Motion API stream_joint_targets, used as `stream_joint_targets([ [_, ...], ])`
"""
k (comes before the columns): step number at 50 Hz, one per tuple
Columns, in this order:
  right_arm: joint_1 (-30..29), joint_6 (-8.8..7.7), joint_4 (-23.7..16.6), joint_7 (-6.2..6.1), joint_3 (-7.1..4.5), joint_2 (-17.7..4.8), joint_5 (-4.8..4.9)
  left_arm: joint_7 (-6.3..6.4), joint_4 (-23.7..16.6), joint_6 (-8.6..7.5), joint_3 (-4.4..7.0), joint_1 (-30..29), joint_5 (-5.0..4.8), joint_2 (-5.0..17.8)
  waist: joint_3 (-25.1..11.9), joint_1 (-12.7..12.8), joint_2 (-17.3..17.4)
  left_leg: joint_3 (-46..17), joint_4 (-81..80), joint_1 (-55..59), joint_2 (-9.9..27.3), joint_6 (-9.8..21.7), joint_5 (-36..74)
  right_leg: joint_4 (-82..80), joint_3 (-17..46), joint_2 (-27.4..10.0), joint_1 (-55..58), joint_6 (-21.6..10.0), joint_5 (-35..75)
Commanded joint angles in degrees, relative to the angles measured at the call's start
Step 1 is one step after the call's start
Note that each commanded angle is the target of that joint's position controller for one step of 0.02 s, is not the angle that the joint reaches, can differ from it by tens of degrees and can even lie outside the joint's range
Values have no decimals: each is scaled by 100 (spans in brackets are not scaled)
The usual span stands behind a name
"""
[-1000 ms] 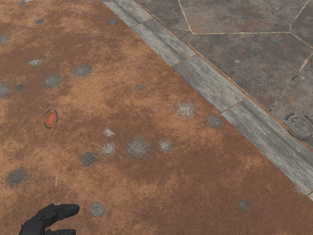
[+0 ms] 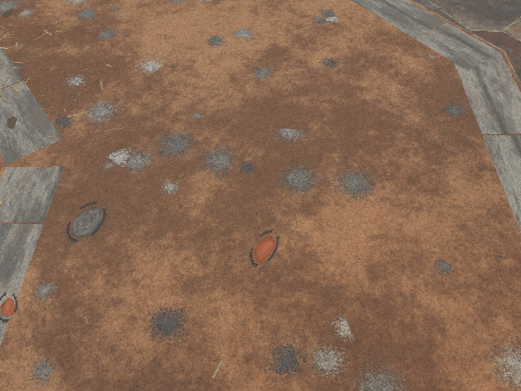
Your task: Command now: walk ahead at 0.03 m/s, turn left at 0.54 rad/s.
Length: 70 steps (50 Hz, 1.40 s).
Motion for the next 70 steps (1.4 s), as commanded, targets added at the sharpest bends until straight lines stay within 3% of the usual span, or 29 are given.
stream_joint_targets([
  [1,244,-157,-478,9,-290,-981,-78,6,-475,-42,329,64,188,1119,-549,-37,-1515,226,2486,-1138,260,-282,-1644,-1282,2456,-2487,1148,-1648,2353],
  [2,324,-127,-315,9,-339,-1028,-29,25,-515,-36,262,-104,113,864,-502,-68,-1094,258,2890,-1089,276,-382,-1303,-1133,1836,-2120,1069,-1427,2372],
  [3,438,-51,-165,-31,-316,-850,-24,29,-552,-19,226,-236,29,754,-456,-118,-873,323,3152,-1071,309,-509,-1076,-1023,1371,-1770,1098,-1211,2280],
  [4,440,2,-155,-43,-271,-705,-41,36,-531,0,201,-273,-58,702,-374,-73,-890,339,3384,-1144,310,-604,-876,-987,1178,-1684,1108,-1199,2415],
  [6,289,29,-211,-28,-171,-415,4,48,-487,55,175,-209,-46,684,-324,-7,-1016,591,3066,-940,316,-707,-661,-1044,697,-1411,1063,-1204,2508],
  [10,-94,-10,-369,20,2,-100,-38,49,-399,139,205,-124,-55,773,-566,189,-1397,977,1181,-92,666,-735,-730,-931,454,-1387,1336,-1256,2483],
  [12,-120,-20,-365,60,-1,-168,-15,15,-323,167,235,1,-103,887,-576,286,-1547,1190,394,364,699,-679,-609,-899,561,-1479,1317,-1323,2450],
  [14,154,-36,-216,95,-25,-192,-19,-9,-273,184,213,-38,-188,885,-501,132,-1438,1351,-908,973,652,-503,291,-736,553,-1428,1149,-1225,2228],
  [15,266,-49,-144,107,-24,-197,-51,-18,-196,166,174,86,-232,793,-426,62,-1303,1342,-1748,1424,631,-343,964,-675,503,-1331,945,-1027,1983],
  [16,292,-56,-186,87,-34,-374,-102,-41,-114,107,124,323,-180,683,-546,124,-1015,867,-1826,2100,966,-156,1585,-575,432,-1218,531,-654,1436],
  [17,402,-44,-240,23,-107,-833,-175,-104,-192,22,17,437,54,395,-883,331,230,-155,-1506,2700,1956,192,3150,176,-98,-742,27,-210,213],
  [18,13,-66,-161,67,-11,-557,-240,-98,-239,-16,-49,328,72,210,-727,448,1011,-294,-1516,1732,2247,772,2637,-220,-307,-525,242,64,-750],
  [19,-271,-128,-275,117,65,-207,-242,-73,-181,-6,-7,71,84,472,-469,309,637,-96,-1620,1408,1885,694,1674,-284,-304,-528,559,202,-312],
  [20,-209,-179,-172,127,92,-106,-273,-76,-158,-2,7,-93,79,505,-419,237,566,89,-1595,1383,1608,438,1096,-372,-336,-495,648,228,127],
  [23,-30,-280,-57,129,97,-234,-220,-35,-21,66,33,18,23,570,-49,205,439,231,-1623,1078,1392,188,892,-437,-313,-516,759,220,415],
  [33,61,-295,216,80,140,-80,-176,28,518,43,40,243,-24,513,-54,182,-85,424,-1477,1209,1208,161,1222,-579,-338,-540,953,271,672],
  [54,417,-306,1334,-16,142,-56,-113,154,1502,135,33,365,-87,441,73,173,-180,785,-1429,1280,967,17,1488,-663,-422,-474,1088,185,778],
  [55,515,-296,1426,-29,141,-55,-104,159,1585,146,23,459,-94,384,-39,169,-127,809,-1495,1325,926,46,865,-608,-544,-373,1110,174,264],
  [57,625,-256,1495,-57,56,-301,-33,173,1600,150,27,374,-161,331,244,54,156,481,-1786,1111,1053,323,-1585,-52,-886,-68,583,70,-1223],
  [59,931,-322,1548,-50,-23,-585,14,137,1408,30,-4,44,-193,202,702,-147,758,-790,-2550,1034,1892,842,-3102,892,-908,5,-322,-56,-1472],
  [60,999,-395,1585,-50,-61,-689,39,88,1321,-70,-17,-70,-235,161,916,-181,966,-1422,-2824,892,2310,1112,-3157,1342,-633,-185,-549,-190,-1395],
  [61,938,-474,1578,-49,-52,-638,27,29,1281,-168,0,-88,-286,203,1024,-135,987,-1679,-2904,985,2524,1242,-2854,1628,-410,-361,-845,-329,-1553],
  [63,612,-561,1487,-30,-24,-509,81,-93,1301,-333,13,76,-341,249,945,78,788,-1351,-2718,1225,2513,1114,-2045,1071,-300,-555,-771,-583,-1710],
  [65,77,-527,1376,-1,-8,-468,152,-152,1770,-411,80,1009,-284,223,524,592,432,-222,-2131,431,1829,695,-1112,-378,-804,-157,1280,-574,-204],
  [66,19,-533,1333,9,45,-283,94,-161,2025,-390,136,1547,-202,285,296,744,73,306,-1355,-8,1434,484,-560,-467,-612,-135,2134,-469,81],
  [67,-37,-571,1239,37,173,130,-24,-127,2120,-378,225,2249,-169,651,-41,930,-1268,1148,675,-704,838,52,-416,-1283,1085,-1272,2853,-757,-630],
  [68,-33,-668,1020,3,138,132,74,-218,2140,-432,274,2576,-136,1140,-59,867,-2256,1102,1999,-1756,357,-52,-1424,-2209,3536,-2344,3071,-1578,-1510],
  [69,40,-751,1079,17,84,-131,198,-224,1993,-501,145,1997,-108,807,379,579,-1409,662,2844,-2148,819,55,-1256,-2259,3580,-2475,2698,-1696,-2015],
  [70,95,-820,1148,69,80,-173,238,-214,1835,-535,69,1575,-141,524,675,427,-1011,635,3009,-2366,1089,185,-577,-2248,2898,-2225,2531,-1496,-1973],
])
